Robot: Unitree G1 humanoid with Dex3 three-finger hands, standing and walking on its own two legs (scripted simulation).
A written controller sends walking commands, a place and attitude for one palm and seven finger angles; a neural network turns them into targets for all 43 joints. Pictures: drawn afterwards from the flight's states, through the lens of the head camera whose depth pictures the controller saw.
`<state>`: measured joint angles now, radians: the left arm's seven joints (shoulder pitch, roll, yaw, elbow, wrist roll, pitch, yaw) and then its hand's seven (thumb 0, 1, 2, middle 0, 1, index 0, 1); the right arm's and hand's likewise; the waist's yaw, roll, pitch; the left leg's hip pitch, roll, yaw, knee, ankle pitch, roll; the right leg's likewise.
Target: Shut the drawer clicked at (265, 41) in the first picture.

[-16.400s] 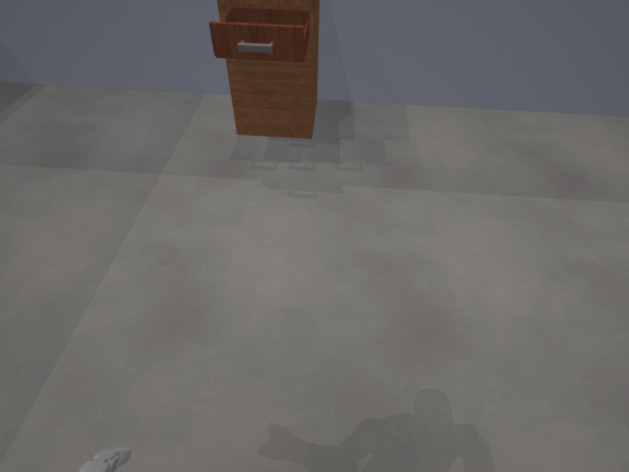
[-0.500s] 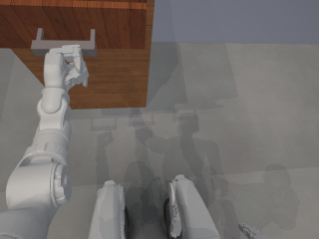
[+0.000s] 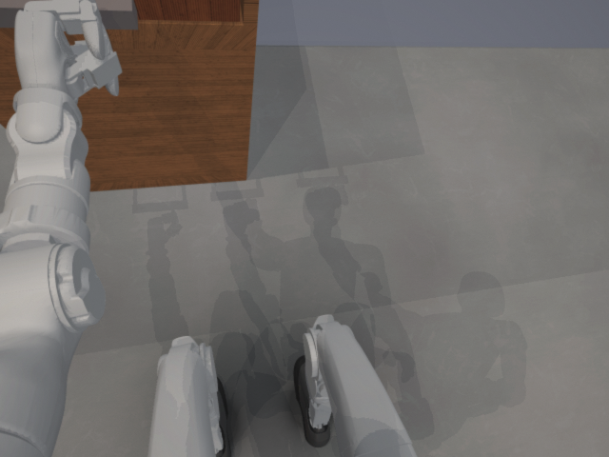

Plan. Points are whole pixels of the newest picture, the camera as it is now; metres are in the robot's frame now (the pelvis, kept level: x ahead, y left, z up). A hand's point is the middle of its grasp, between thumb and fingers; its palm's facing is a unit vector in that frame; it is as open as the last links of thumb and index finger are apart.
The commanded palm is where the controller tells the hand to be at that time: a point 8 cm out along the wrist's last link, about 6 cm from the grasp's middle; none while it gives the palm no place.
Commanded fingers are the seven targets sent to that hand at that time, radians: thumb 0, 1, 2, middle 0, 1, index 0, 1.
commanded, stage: push the drawer shut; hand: left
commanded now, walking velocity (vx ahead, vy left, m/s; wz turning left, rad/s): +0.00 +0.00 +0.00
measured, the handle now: out of the picture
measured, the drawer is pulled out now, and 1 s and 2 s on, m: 0.00 0.00 0.00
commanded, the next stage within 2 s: pull the fist back off the drawer in 0.44 s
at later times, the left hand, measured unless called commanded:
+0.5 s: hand (99, 52) +0.58 +0.17 +0.04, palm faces +0.03 -1.00 -0.06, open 3.2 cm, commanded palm +0.63 +0.16 +0.05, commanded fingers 0.00 0.90 0.90 -1.40 -1.60 -1.40 -1.60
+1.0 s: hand (104, 55) +0.58 +0.16 +0.04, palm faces +0.01 -1.00 -0.05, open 3.2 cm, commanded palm +0.57 +0.17 +0.05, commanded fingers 0.00 0.90 0.90 -1.40 -1.60 -1.40 -1.60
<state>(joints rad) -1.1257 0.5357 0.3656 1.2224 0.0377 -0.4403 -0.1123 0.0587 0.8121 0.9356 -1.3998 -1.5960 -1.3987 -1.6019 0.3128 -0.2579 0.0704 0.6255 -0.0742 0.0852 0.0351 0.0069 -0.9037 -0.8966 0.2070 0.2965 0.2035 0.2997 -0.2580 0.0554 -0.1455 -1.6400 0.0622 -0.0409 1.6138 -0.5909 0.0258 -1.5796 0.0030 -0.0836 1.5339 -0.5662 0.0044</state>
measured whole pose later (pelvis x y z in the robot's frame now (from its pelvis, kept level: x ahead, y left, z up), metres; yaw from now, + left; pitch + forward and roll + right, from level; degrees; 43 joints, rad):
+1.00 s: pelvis -0.01 +0.00 +0.00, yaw +0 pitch +35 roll -8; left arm -1.20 0.58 0.32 1.22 0.05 -0.35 -0.10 0.04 0.69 0.96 -1.40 -1.60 -1.40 -1.60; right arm 0.34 -0.25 0.10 0.64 -0.08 0.02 0.04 0.01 -0.90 -0.90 0.21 0.30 0.21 0.30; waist -0.28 0.05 -0.14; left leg -1.69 0.05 -0.07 1.62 -0.56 0.03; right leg -1.61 0.00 -0.11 1.52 -0.53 0.01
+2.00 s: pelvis +0.07 +0.00 +0.16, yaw +3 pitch +10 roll -2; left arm 0.03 0.28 0.08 0.18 -0.08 -0.11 0.01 0.02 0.90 0.90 -1.40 -1.60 -1.40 -1.60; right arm 0.23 -0.24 0.02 0.43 0.05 0.11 -0.06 0.01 -0.91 -0.90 0.20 0.30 0.20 0.30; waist -0.04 0.03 -0.12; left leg -0.62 0.03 0.02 0.89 -0.45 0.01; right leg -0.59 -0.01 -0.03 0.85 -0.44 0.01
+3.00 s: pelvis +0.07 -0.01 +0.21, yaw +4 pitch -2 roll -1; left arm 0.53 0.35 0.36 -0.46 -0.05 -0.16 0.11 0.02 0.89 0.90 -1.41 -1.59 -1.41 -1.60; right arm 0.20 -0.24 0.01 0.59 -0.01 -0.06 -0.06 0.02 -0.90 -0.90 0.21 0.30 0.20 0.30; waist 0.01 0.08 0.01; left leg -0.18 0.04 0.02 0.48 -0.27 0.00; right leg -0.13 0.01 -0.04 0.40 -0.23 0.00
